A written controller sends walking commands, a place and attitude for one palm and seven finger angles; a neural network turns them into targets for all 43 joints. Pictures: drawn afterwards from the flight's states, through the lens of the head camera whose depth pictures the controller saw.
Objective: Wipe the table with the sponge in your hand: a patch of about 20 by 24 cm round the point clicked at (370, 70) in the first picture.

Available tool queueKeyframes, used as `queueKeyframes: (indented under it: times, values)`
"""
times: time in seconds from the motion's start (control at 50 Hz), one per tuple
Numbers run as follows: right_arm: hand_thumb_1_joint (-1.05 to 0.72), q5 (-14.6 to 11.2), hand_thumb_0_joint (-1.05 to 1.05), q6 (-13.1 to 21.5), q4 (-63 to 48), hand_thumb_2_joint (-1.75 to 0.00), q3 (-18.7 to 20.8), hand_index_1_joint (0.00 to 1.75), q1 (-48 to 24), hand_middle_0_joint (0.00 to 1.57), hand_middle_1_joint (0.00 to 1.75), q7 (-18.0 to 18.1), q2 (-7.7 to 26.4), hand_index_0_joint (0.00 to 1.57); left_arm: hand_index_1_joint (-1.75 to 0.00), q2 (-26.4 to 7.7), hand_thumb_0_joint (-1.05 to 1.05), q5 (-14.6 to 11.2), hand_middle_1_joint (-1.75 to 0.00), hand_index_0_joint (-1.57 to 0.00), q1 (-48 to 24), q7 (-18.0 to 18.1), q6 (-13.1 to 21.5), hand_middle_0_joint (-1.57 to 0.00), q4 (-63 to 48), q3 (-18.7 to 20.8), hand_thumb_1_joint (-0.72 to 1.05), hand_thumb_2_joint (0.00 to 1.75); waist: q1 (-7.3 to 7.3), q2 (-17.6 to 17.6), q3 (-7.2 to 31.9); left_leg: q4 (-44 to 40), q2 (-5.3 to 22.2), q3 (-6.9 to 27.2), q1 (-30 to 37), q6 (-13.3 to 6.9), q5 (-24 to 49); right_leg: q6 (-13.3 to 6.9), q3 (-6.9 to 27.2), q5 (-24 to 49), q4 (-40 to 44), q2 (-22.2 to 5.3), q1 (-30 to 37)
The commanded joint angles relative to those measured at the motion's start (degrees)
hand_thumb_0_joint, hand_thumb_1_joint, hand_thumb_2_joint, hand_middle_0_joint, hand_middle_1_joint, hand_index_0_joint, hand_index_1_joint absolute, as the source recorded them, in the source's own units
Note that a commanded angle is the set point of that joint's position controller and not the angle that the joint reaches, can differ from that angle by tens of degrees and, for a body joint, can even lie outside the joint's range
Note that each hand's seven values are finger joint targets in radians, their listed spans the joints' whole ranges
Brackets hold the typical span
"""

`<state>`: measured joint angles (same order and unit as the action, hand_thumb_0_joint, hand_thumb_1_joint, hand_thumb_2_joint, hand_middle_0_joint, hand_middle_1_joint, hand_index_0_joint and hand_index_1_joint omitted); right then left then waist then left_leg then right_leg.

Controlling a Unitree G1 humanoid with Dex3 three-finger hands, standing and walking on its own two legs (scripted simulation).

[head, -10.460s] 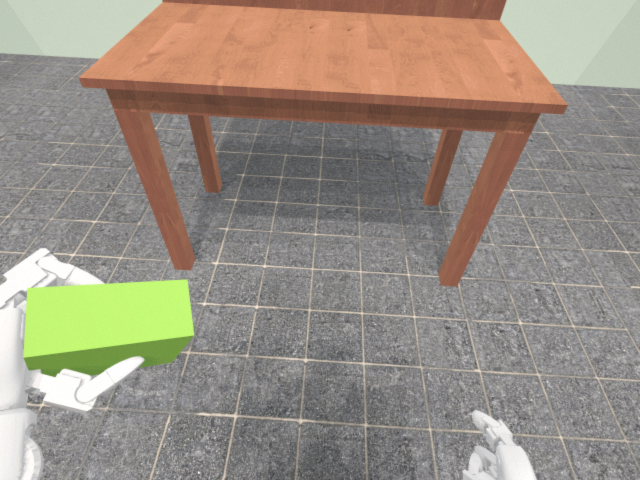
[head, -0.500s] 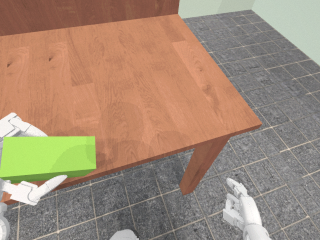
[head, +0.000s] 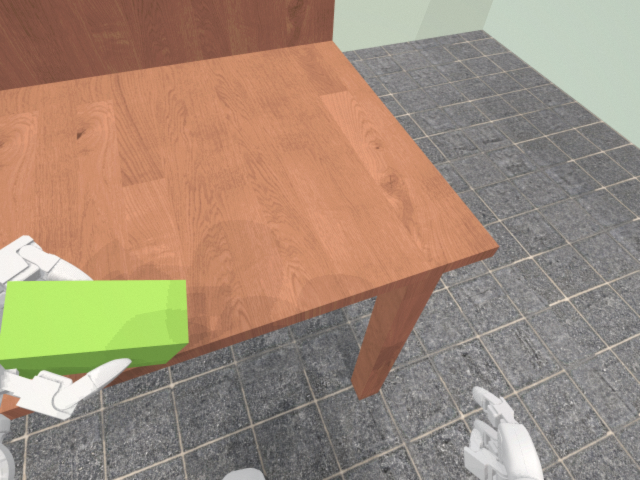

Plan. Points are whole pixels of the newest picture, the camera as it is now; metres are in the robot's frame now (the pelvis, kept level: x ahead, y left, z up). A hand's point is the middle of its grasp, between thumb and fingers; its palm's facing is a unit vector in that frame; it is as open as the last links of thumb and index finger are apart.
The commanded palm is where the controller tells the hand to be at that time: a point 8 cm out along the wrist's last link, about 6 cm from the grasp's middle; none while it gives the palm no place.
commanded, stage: shuffle to correct the standing spot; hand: left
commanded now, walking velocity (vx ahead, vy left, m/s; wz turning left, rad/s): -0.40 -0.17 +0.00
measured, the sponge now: (127, 328) +0.23 +0.20 +0.14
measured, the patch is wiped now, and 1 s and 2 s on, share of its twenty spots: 0.00 0.00 0.00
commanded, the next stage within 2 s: come to a stop and stand still in 0.28 s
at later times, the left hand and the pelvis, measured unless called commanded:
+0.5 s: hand (73, 343) +0.20 +0.22 +0.16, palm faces +0.29 -0.85 -0.44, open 9.7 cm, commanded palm +0.15 +0.27 +0.18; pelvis -0.01 +0.00 +0.00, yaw +0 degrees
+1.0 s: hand (31, 301) +0.24 +0.28 +0.16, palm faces +0.38 -0.85 -0.38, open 9.7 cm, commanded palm +0.19 +0.32 +0.18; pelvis +0.02 +0.04 +0.01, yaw +0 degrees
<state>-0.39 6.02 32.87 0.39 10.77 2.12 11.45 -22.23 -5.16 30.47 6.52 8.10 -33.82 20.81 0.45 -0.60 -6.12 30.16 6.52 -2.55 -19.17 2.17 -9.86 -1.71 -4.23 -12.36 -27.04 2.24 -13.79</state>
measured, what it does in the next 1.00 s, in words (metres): stands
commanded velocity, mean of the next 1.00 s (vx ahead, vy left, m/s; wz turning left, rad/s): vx -0.10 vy -0.06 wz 0.00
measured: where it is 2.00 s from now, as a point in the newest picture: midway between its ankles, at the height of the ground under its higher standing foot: outside the picture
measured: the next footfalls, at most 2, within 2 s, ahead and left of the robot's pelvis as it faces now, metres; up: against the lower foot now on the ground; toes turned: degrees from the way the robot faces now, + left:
none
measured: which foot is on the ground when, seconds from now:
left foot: down 0.00-1.00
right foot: down 0.00-1.00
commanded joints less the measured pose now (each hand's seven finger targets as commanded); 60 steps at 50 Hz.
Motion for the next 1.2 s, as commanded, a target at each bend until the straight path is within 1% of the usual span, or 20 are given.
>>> queueKeyframes:
  times: [0.0, 0.04, 0.1, 0.12, 0.14, 0.26, 0.32, 0.34, 0.42, 0.44, 0.5, 0.52, 0.6, 0.62, 0.66, 0.8, 1.0, 1.02, 1.08, 1.18]
  values:
    - [-0.9, 0.2, 0.0, 2.8, -10.0, -0.9, 2.4, 0.3, -5.6, 0.2, 0.3, 0.6, 6.4, 0.2, -1.6, -9.1, 0.0, -0.8, -1.6, -1.2, -1.9, 0.6, 3.8, -1.2, -13.6, 7.4, 0.1, 1.3, -0.95, -3.5, 9.6, -5.0, 1.7, 2.8, 4.6, -2.3, 0.6, 1.2, 4.8, 5.6, 5.1, -4.2, 0.6]
    - [-0.9, 0.3, 0.0, 2.4, -9.7, -0.9, 2.3, 0.3, -5.0, 0.2, 0.3, 0.6, 6.3, 0.2, -1.6, -8.2, 0.0, -0.7, -1.6, -1.2, -1.2, 0.7, 3.6, -1.2, -13.4, 6.9, 0.1, 1.3, -0.88, -4.9, 11.7, -5.6, 2.0, 3.1, 6.0, -2.6, 1.9, 1.4, 4.3, 6.0, 4.2, -3.7, 2.0]
    - [-0.9, 0.2, 0.0, 2.2, -10.3, -0.9, 2.5, 0.3, -5.4, 0.2, 0.3, 0.5, 6.2, 0.2, -1.6, -8.3, 0.0, -0.9, -1.6, -1.2, -1.6, 0.4, 3.2, -1.2, -13.2, 7.0, 0.1, 1.3, -0.93, -2.3, 11.2, -4.4, 1.6, 2.2, 6.2, -2.3, 1.0, 1.3, 5.0, 6.2, 5.2, -4.2, 0.9]
    - [-0.9, 0.2, 0.0, 2.0, -10.0, -0.9, 2.1, 0.3, -6.2, 0.2, 0.3, 0.6, 6.1, 0.2, -1.6, -9.4, 0.0, -0.6, -1.6, -1.2, -1.5, 0.7, 3.1, -1.2, -13.2, 7.8, 0.1, 1.3, -0.91, -3.6, 11.2, -4.9, 1.4, 2.2, 7.1, -2.3, 2.0, 1.2, 5.1, 6.6, 5.2, -4.2, 0.3]
    - [-0.9, 0.5, 0.0, 1.6, -10.1, -0.9, 2.2, 0.3, -5.5, 0.2, 0.3, 0.5, 5.7, 0.2, -1.6, -7.8, 0.0, -0.8, -1.6, -1.2, -0.9, 0.4, 3.1, -1.2, -12.6, 6.6, 0.1, 1.3, -0.86, -3.2, 11.2, -4.8, 1.7, 2.1, 6.8, -2.4, 2.8, 1.5, 4.8, 7.3, 5.1, -4.0, 0.4]
    - [-0.9, 0.9, 0.0, 0.6, -10.3, -0.9, 2.4, 0.3, -5.9, 0.2, 0.3, 0.2, 5.2, 0.2, -1.6, -8.8, 0.0, -0.6, -1.6, -1.2, -1.3, -0.2, 4.3, -1.2, -13.8, 7.3, 0.1, 1.3, -0.83, -2.2, 12.4, -3.1, 1.5, 1.4, 7.6, -2.1, 9.4, 1.9, 4.3, 12.0, 4.9, -4.0, 0.0]
    - [-0.9, 0.8, 0.0, 0.5, -10.0, -0.9, 2.4, 0.3, -6.0, 0.2, 0.3, 0.2, 4.9, 0.2, -1.6, -10.2, 0.0, -0.4, -1.6, -1.2, -0.8, -0.1, 5.3, -1.2, -14.6, 8.7, 0.1, 1.3, -0.55, -3.6, 13.2, -2.0, 0.6, 1.4, 8.5, -1.8, 7.9, 1.0, 4.9, 12.4, 5.3, -4.9, -1.3]
    - [-0.9, 1.0, 0.0, 0.3, -9.8, -0.9, 2.4, 0.3, -5.4, 0.2, 0.3, 0.2, 4.4, 0.2, -1.6, -8.7, 0.0, -0.6, -1.6, -1.2, 0.5, -0.2, 5.5, -1.2, -13.7, 7.9, 0.1, 1.3, -0.45, -2.7, 14.0, -2.2, 0.9, 1.2, 8.3, -1.8, 7.3, 1.3, 4.5, 11.8, 5.2, -4.7, -0.8]
    - [-0.9, 0.1, 0.0, 0.4, -10.3, -0.9, 2.3, 0.3, -6.4, 0.2, 0.3, 0.4, 5.3, 0.2, -1.6, -10.1, 0.0, -0.6, -1.6, -1.2, 1.5, 1.3, 4.1, -1.2, -12.2, 8.8, 0.1, 1.3, -0.75, -1.1, 13.0, 1.4, -1.7, 0.1, 8.7, -1.6, -5.8, -0.3, 8.6, -1.7, 9.3, -8.3, -5.3]
    - [-0.9, -0.1, 0.0, 0.3, -10.2, -0.9, 2.0, 0.3, -5.9, 0.2, 0.3, 0.6, 4.9, 0.2, -1.6, -8.4, 0.0, -0.8, -1.6, -1.2, 2.1, 1.7, 3.6, -1.2, -11.6, 7.4, 0.1, 1.3, -0.62, 0.6, 12.9, 3.1, -2.1, 0.2, 9.3, -1.7, -7.1, -0.9, 9.6, -6.1, 10.3, -9.3, -6.7]
    - [-0.9, -0.2, 0.0, 0.7, -9.4, -0.9, 1.6, 0.3, -6.7, 0.2, 0.3, 1.2, 5.4, 0.2, -1.6, -8.5, 0.0, -0.7, -1.6, -1.2, -0.4, 3.0, 1.9, -1.2, -11.1, 7.1, 0.1, 1.3, -0.39, 2.5, 10.3, 4.2, -3.0, 1.7, 9.8, -1.9, -7.5, -1.5, 10.3, -13.1, 11.7, -9.9, -9.8]
    - [-0.9, -0.2, 0.0, 1.0, -9.0, -0.9, 1.6, 0.3, -7.2, 0.2, 0.3, 1.5, 6.2, 0.2, -1.6, -9.7, 0.0, -0.4, -1.6, -1.2, -1.3, 3.5, 1.6, -1.2, -11.7, 7.8, 0.1, 1.3, -0.41, 1.4, 10.5, 2.7, -2.8, 2.6, 10.7, -2.1, -7.5, -1.5, 9.7, -13.2, 11.0, -9.4, -9.6]
    - [-0.9, -0.4, 0.0, 1.7, -9.2, -0.9, 1.3, 0.3, -7.2, 0.2, 0.3, 1.9, 7.0, 0.2, -1.6, -8.1, 0.0, 0.2, -1.6, -1.2, -4.8, 3.4, 1.6, -1.2, -11.3, 5.9, 0.1, 1.3, -0.55, -2.7, 5.8, -6.8, -0.9, 6.7, 4.6, -3.1, -15.0, 0.5, 6.3, -16.4, 9.3, -4.9, -5.2]
    - [-0.9, -0.2, 0.0, 1.9, -9.0, -0.9, 1.2, 0.3, -7.8, 0.2, 0.3, 2.1, 7.4, 0.2, -1.6, -9.5, 0.0, 0.8, -1.6, -1.2, -5.0, 3.6, 1.6, -1.2, -11.5, 6.8, 0.1, 1.3, -0.76, -5.8, 5.8, -9.9, -0.3, 8.1, 3.9, -3.5, -16.6, 0.7, 5.5, -15.1, 8.1, -4.0, -3.5]
    - [-0.9, -0.1, 0.0, 2.2, -9.3, -0.9, 1.0, 0.3, -7.0, 0.2, 0.3, 1.8, 7.1, 0.2, -1.6, -7.7, 0.0, 1.3, -1.6, -1.2, -5.1, 3.5, 2.3, -1.2, -12.0, 5.4, 0.1, 1.3, -1.04, -8.5, 6.7, -14.5, 0.4, 10.7, 0.7, -4.0, -20.1, 1.0, 4.7, -9.6, 5.5, -2.3, 2.3]
    - [-0.9, 0.2, 0.0, 2.6, -8.4, -0.9, 1.4, 0.3, -5.8, 0.2, 0.3, 0.9, 7.1, 0.2, -1.6, -6.2, 0.0, 1.6, -1.6, -1.2, -3.6, 3.1, 2.8, -1.2, -9.2, 4.4, 0.1, 1.3, -1.07, -3.7, 9.6, -10.3, -1.7, 6.8, 5.4, -3.4, -6.8, 0.5, 5.4, 0.2, 7.9, -3.9, 5.7]
    - [-0.9, 0.0, 0.0, 1.2, -8.9, -0.9, 1.2, 0.3, -6.7, 0.2, 0.3, 0.8, 6.8, 0.2, -1.6, -6.3, 0.0, 1.2, -1.6, -1.2, -7.0, 2.6, 2.3, -1.2, -8.7, 4.1, 0.1, 1.3, -1.39, -3.6, 10.7, -9.5, -1.7, 6.5, 9.4, -3.3, 3.2, 0.7, 4.7, 8.1, 6.6, -4.6, 7.8]
    - [-0.9, 0.1, 0.0, 1.1, -8.7, -0.9, 1.2, 0.3, -7.6, 0.2, 0.3, 0.9, 6.9, 0.2, -1.6, -7.5, 0.0, 1.4, -1.6, -1.2, -7.0, 2.8, 2.2, -1.2, -9.2, 5.2, 0.1, 1.3, -1.46, -5.1, 11.6, -9.5, -1.6, 6.4, 10.9, -3.2, 4.7, 0.5, 5.0, 8.6, 6.3, -4.8, 7.6]
    - [-0.9, -0.1, 0.0, 0.8, -9.2, -0.9, 1.2, 0.3, -7.0, 0.2, 0.3, 0.7, 6.6, 0.2, -1.6, -6.2, 0.0, 1.1, -1.6, -1.2, -6.5, 2.5, 2.1, -1.2, -8.2, 4.0, 0.1, 1.3, -1.44, -3.0, 11.0, -8.7, -1.5, 6.2, 10.6, -3.5, 6.5, 0.8, 4.8, 10.6, 6.9, -5.2, 8.5]
    - [-0.9, -0.3, 0.0, 0.4, -9.5, -0.9, 1.3, 0.3, -7.1, 0.2, 0.3, 0.7, 6.9, 0.2, -1.6, -6.0, 0.0, 1.0, -1.6, -1.2, -6.7, 2.3, 1.9, -1.2, -8.4, 3.8, 0.1, 1.3, -1.4, -4.0, 11.6, -8.4, -1.1, 6.3, 11.7, -3.4, 10.8, 0.9, 4.6, 12.5, 6.3, -5.5, 9.1]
